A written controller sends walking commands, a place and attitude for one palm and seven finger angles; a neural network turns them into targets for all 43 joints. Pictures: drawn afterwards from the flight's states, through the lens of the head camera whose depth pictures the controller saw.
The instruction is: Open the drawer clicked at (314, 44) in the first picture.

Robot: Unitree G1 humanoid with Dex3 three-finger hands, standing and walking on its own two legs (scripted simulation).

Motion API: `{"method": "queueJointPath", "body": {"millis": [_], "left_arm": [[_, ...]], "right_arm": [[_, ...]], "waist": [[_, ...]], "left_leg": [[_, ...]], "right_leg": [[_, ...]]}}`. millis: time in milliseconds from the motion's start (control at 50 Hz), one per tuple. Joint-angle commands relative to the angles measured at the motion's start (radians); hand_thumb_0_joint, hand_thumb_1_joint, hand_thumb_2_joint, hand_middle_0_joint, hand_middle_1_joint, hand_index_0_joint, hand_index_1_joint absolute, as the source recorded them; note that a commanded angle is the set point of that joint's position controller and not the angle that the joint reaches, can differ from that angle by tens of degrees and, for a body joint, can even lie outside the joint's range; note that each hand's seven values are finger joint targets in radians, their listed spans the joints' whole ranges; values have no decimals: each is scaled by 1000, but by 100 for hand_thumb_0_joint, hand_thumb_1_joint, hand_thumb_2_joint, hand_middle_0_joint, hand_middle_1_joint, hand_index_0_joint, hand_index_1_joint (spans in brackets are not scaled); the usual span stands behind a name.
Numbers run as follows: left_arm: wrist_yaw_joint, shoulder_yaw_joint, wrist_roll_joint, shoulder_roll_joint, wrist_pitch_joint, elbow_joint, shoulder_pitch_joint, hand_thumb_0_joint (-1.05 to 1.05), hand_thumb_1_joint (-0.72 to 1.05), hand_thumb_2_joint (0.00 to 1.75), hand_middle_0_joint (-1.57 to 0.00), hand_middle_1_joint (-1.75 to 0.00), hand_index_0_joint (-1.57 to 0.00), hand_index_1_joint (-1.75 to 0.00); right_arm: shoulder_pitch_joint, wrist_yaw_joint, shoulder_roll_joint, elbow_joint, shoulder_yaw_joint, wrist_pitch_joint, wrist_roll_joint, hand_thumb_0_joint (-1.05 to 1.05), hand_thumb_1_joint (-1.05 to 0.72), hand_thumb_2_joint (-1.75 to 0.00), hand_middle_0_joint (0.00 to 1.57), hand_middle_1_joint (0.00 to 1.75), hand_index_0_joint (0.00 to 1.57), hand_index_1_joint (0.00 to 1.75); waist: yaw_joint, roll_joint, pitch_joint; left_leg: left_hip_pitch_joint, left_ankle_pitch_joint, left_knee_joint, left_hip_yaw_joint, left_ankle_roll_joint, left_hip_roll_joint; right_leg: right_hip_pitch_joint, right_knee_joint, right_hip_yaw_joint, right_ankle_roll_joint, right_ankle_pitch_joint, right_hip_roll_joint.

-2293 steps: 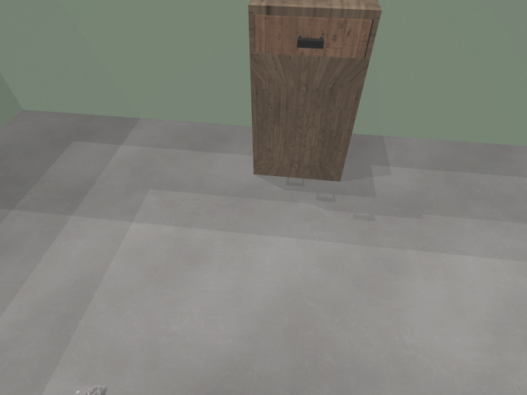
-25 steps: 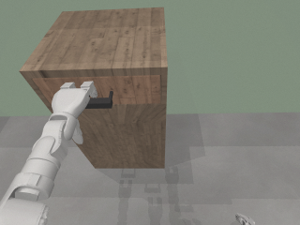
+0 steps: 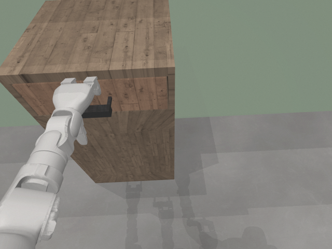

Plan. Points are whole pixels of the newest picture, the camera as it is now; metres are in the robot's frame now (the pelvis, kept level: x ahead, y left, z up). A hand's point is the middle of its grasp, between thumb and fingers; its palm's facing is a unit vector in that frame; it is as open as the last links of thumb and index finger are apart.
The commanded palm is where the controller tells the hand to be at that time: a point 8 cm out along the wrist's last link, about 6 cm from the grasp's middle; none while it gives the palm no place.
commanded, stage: move the hooked fingers above the handle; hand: left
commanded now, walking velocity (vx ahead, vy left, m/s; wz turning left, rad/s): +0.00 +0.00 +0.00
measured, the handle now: (95, 105) +0.51 +0.23 +0.00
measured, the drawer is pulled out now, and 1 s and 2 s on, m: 0.00 0.00 0.00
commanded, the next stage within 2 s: lower the fingers behind the handle in 0.88 s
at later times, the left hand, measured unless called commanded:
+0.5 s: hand (82, 106) +0.47 +0.24 +0.06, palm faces -0.06 -0.01 -1.00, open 13.7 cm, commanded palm +0.45 +0.24 +0.12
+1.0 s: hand (84, 105) +0.47 +0.23 +0.06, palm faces -0.04 -0.01 -1.00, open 13.7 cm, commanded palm +0.45 +0.24 +0.12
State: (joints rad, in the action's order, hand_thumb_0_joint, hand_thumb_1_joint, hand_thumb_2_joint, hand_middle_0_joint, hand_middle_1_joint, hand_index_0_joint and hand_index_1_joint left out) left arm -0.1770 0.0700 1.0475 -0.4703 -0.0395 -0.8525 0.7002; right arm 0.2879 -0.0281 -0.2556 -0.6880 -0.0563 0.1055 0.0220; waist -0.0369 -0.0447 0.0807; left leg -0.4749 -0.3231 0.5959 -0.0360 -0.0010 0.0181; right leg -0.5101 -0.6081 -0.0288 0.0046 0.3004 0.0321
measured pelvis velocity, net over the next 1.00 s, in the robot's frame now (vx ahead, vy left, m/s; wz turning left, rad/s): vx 0.00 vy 0.01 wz -0.01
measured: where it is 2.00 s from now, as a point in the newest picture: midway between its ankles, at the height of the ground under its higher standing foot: outside the picture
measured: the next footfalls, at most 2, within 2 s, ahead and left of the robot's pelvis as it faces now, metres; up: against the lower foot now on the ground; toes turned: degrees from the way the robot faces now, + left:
none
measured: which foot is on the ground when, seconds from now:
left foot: down 0.00-1.00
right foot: down 0.00-1.00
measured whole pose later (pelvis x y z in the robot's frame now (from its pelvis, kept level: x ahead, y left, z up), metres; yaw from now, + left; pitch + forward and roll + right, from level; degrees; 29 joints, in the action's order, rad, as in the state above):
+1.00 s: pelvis +0.00 +0.01 +0.00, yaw -1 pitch +14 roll +0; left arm -0.22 0.04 1.07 -0.48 -0.05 -0.97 0.78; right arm 0.33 -0.02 -0.25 -0.69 -0.05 0.11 0.01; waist -0.07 -0.04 0.11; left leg -0.55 -0.34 0.64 -0.04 0.01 0.02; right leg -0.58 -0.62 -0.02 0.02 0.30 0.03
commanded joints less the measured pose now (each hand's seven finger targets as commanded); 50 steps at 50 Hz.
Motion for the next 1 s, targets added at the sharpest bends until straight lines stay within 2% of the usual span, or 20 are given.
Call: {"method": "queueJointPath", "body": {"millis": [0,100,140,240,300,340,360,420,460,500,520,540,580,620,680,780,860,900,940,980], "left_arm": [[-44,-65,0,-241,-14,153,495,0,-50,30,-30,-120,-30,-120],[-65,-92,5,-255,-33,119,512,0,-50,30,-30,-120,-30,-120],[-75,-109,13,-288,-23,70,529,0,-50,30,-30,-120,-30,-120],[-96,-154,25,-349,-5,69,532,0,-50,30,-30,-120,-30,-120],[-94,-138,16,-326,5,50,506,0,-50,30,-30,-120,-30,-120],[-93,-163,16,-373,-2,67,535,0,-50,30,-30,-120,-30,-120],[-91,-161,22,-368,-6,69,507,0,-50,30,-30,-120,-30,-120],[-79,-127,13,-322,-15,55,504,0,-50,30,-30,-120,-30,-120],[-73,-136,15,-339,-29,69,493,0,-50,30,-30,-120,-30,-120],[-66,-73,10,-263,-35,81,520,0,-50,30,-30,-120,-30,-120],[-64,-76,5,-259,-42,77,535,0,-50,30,-30,-120,-30,-120],[-65,-88,6,-284,-49,91,550,0,-50,30,-30,-120,-30,-120],[-70,-68,10,-264,-54,97,581,0,-50,30,-30,-120,-30,-120],[-79,-83,10,-279,-52,71,588,0,-50,30,-30,-120,-30,-120],[-100,-96,18,-284,-48,104,599,0,-50,30,-30,-120,-30,-120],[-100,-119,15,-300,-10,54,541,0,-50,30,-30,-120,-30,-120],[-96,-114,18,-291,-2,62,527,0,-50,30,-30,-120,-30,-120],[-93,-95,19,-277,2,67,553,0,-50,30,-30,-120,-30,-120],[-90,-122,19,-311,-6,89,552,0,-50,30,-30,-120,-30,-120],[-85,-100,16,-267,-5,75,507,0,-50,30,-30,-120,-30,-120]], "right_arm": [[76,-12,-144,80,-48,-22,-7,0,-90,-90,20,30,20,30],[113,-5,-144,72,-56,-19,-16,0,-90,-90,20,30,20,30],[125,-6,-153,64,-54,-17,-15,0,-90,-90,20,30,20,30],[133,-5,-156,66,-56,-11,-16,0,-90,-90,20,30,20,30],[123,-5,-154,72,-52,-9,-10,0,-90,-90,20,30,20,30],[120,-10,-160,72,-51,-11,-10,0,-90,-90,20,30,20,30],[118,-10,-155,78,-51,-10,-10,0,-90,-90,20,30,20,30],[118,-13,-156,81,-50,-14,-8,0,-90,-90,20,30,20,30],[121,-16,-157,82,-53,-18,-9,0,-90,-90,20,30,20,30],[123,-16,-154,79,-54,-21,-8,0,-90,-90,20,30,20,30],[130,-15,-155,75,-55,-23,-9,0,-90,-90,20,30,20,30],[133,-16,-159,72,-55,-23,-9,0,-90,-90,20,30,20,30],[136,-16,-156,68,-55,-26,-11,0,-90,-90,20,30,20,30],[140,-16,-160,60,-53,-25,-13,0,-90,-90,20,30,20,30],[144,-8,-155,60,-56,-27,-20,0,-90,-90,20,30,20,30],[133,-3,-157,64,-54,-16,-18,0,-90,-90,20,30,20,30],[128,-3,-156,69,-53,-12,-16,0,-90,-90,20,30,20,30],[125,-4,-156,68,-51,-11,-15,0,-90,-90,20,30,20,30],[126,-5,-158,73,-51,-11,-16,0,-90,-90,20,30,20,30],[123,-5,-152,75,-53,-10,-18,0,-90,-90,20,30,20,30]], "waist": [[-34,24,370],[-30,7,412],[-44,38,391],[-29,20,439],[-28,33,392],[-29,27,399],[-17,7,419],[-39,31,378],[-30,11,400],[-52,9,370],[-62,37,362],[-58,20,375],[-64,-8,375],[-71,13,361],[-48,-48,439],[-40,6,409],[-34,3,408],[-46,5,384],[-33,-14,418],[-35,2,409]], "left_leg": [[133,367,-17,-10,42,-45],[128,420,2,-7,38,-40],[86,389,7,-7,41,-41],[80,411,7,-15,41,-39],[67,370,-9,-16,41,-37],[61,340,-13,-19,46,-38],[70,349,-15,-20,44,-40],[73,330,-18,-18,45,-35],[87,316,-18,-16,45,-36],[104,318,-15,-12,45,-33],[108,315,-12,-6,47,-31],[116,308,-12,-3,46,-31],[123,305,-8,2,44,-33],[114,300,-4,9,44,-32],[149,377,9,9,36,-33],[115,396,9,2,37,-30],[121,408,3,4,37,-30],[121,389,-1,4,37,-28],[134,408,1,5,37,-29],[136,418,5,-3,39,-30]], "right_leg": [[180,32,9,-36,-366,-53],[173,10,5,-39,-397,-58],[166,10,7,-35,-387,-59],[197,3,10,-34,-411,-58],[184,15,4,-35,-372,-61],[195,25,15,-31,-351,-57],[204,20,13,-34,-354,-58],[178,35,10,-32,-328,-59],[176,33,14,-33,-313,-60],[133,37,7,-33,-302,-61],[128,45,7,-32,-291,-62],[119,41,8,-32,-278,-63],[98,37,7,-35,-267,-63],[84,38,4,-36,-251,-65],[102,10,0,-41,-306,-66],[127,10,-5,-37,-339,-67],[132,10,-8,-38,-340,-67],[117,17,-7,-37,-326,-67],[136,13,-3,-39,-335,-65],[138,15,-4,-38,-353,-67]]}}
